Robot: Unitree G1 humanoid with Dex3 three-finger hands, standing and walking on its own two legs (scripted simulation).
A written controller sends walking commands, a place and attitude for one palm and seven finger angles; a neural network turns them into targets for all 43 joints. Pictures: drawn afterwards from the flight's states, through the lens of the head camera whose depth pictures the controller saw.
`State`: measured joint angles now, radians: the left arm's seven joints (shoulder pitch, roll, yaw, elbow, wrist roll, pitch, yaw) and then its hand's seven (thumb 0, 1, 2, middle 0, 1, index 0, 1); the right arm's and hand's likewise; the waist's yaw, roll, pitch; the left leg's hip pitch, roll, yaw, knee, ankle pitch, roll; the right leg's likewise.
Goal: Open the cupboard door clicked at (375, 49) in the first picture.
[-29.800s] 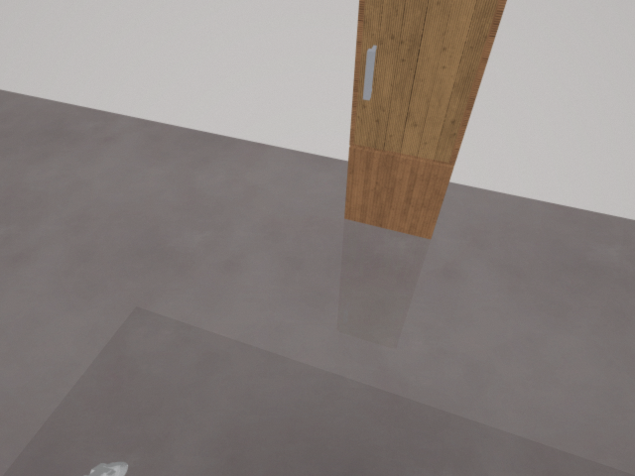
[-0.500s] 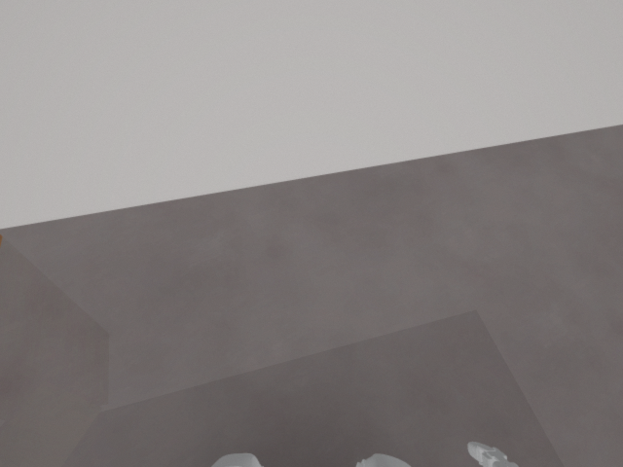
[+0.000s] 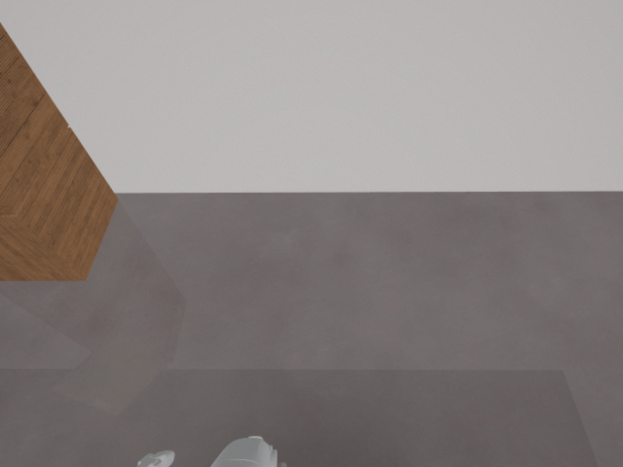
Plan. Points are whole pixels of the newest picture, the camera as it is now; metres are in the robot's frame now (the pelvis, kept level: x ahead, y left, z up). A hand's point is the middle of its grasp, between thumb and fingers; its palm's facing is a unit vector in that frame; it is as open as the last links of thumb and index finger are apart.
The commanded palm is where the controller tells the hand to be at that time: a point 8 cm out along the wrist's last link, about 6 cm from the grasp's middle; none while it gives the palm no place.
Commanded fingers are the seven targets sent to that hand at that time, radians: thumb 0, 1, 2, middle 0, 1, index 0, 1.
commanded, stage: turn to face it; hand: left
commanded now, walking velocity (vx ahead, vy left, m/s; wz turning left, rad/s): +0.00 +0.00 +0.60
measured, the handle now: out of the picture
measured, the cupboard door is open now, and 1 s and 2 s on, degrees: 51 51 51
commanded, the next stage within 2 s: take the last steps up to it in 1.32 s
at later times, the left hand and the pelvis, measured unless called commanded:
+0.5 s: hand out of the picture +0.07 +0.23 -0.15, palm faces +0.28 -0.91 -0.29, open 7.4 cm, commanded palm none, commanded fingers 0.00 0.90 0.90 -0.20 -0.30 -0.20 -0.30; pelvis +0.01 -0.02 -0.01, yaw +16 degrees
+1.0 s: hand out of the picture -0.06 +0.19 -0.19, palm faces +0.59 -0.77 -0.26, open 7.4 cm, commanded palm none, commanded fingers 0.00 0.90 0.90 -0.20 -0.30 -0.20 -0.30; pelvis +0.02 -0.03 -0.01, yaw +35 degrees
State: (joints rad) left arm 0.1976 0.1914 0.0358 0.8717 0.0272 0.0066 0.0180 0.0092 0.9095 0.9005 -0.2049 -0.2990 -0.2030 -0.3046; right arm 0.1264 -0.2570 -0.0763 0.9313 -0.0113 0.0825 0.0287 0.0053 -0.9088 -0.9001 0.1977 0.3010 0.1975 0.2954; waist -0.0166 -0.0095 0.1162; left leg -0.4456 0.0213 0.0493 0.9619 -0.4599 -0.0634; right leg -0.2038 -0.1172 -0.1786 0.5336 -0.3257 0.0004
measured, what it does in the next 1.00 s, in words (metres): steps on the spot, turning left: left foot, then right foot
